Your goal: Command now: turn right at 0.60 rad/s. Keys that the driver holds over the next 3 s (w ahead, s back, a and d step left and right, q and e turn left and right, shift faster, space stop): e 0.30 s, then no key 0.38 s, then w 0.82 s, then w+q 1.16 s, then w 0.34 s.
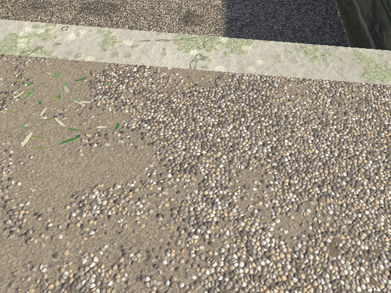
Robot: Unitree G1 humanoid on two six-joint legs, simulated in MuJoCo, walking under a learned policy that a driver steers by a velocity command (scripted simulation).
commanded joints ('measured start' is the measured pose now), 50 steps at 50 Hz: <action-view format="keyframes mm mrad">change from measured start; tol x32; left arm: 1 8 70 27 -63 -9 1 -2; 50 259 55 -1 115 14 -147 -49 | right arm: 1 -43 -143 -31 -80 2 -1 -20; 50 -7 -130 -7 -119 60 -69 4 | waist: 1 0 194 -62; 13 22 208 -122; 15 -11 -279 -150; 41 -19 304 71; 50 88 -90 42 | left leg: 1 150 239 -153 -145 402 197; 12 149 309 -12 -55 377 155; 15 -349 86 159 521 -421 -79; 17 -409 51 -38 750 -392 -77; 36 212 135 -98 -49 230 -9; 39 25 223 -301 -231 -508 136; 43 1 295 -371 -277 -423 172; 50 -648 48 -87 656 -269 12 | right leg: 1 -123 -61 -44 82 56 46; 11 138 -110 -180 -441 127 -8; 15 622 -416 312 -703 924 -248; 38 160 -27 -86 -535 -52 -95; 45 342 -46 -176 -648 156 -147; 50 663 -452 506 -909 8 -386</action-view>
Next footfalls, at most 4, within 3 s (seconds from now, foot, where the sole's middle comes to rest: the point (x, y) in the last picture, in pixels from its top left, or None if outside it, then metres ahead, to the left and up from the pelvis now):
0.28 right None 0.02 -0.16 -0.78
0.70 left None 0.07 0.07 -0.78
1.38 left None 0.43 -0.04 -0.78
1.90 right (282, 244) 0.64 -0.32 -0.78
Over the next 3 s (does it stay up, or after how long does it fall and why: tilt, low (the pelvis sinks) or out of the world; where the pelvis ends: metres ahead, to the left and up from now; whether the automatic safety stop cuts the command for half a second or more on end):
stays up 1.09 -0.08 -0.01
